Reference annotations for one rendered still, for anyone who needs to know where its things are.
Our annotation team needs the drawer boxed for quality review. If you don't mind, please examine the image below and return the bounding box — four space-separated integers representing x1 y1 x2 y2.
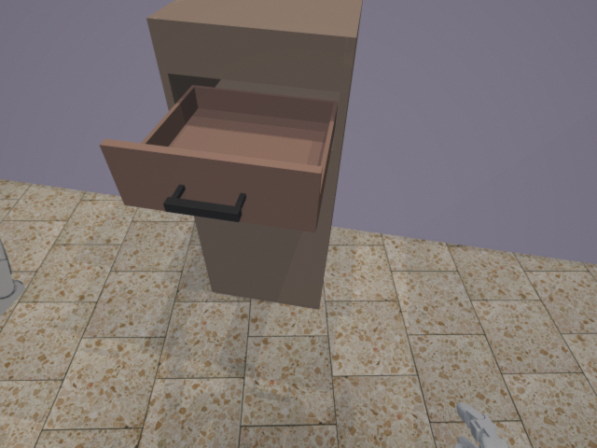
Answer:
100 85 338 233

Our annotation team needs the handle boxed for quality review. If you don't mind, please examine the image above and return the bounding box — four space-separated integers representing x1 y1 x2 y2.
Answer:
163 185 246 222

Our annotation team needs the robot left hand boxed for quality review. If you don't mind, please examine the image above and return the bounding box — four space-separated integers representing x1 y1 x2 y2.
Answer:
0 239 25 316

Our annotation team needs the robot right hand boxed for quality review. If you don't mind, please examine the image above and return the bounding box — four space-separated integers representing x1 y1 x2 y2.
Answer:
454 402 509 448

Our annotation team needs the cabinet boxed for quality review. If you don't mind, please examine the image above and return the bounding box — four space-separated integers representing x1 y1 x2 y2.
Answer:
146 0 363 310

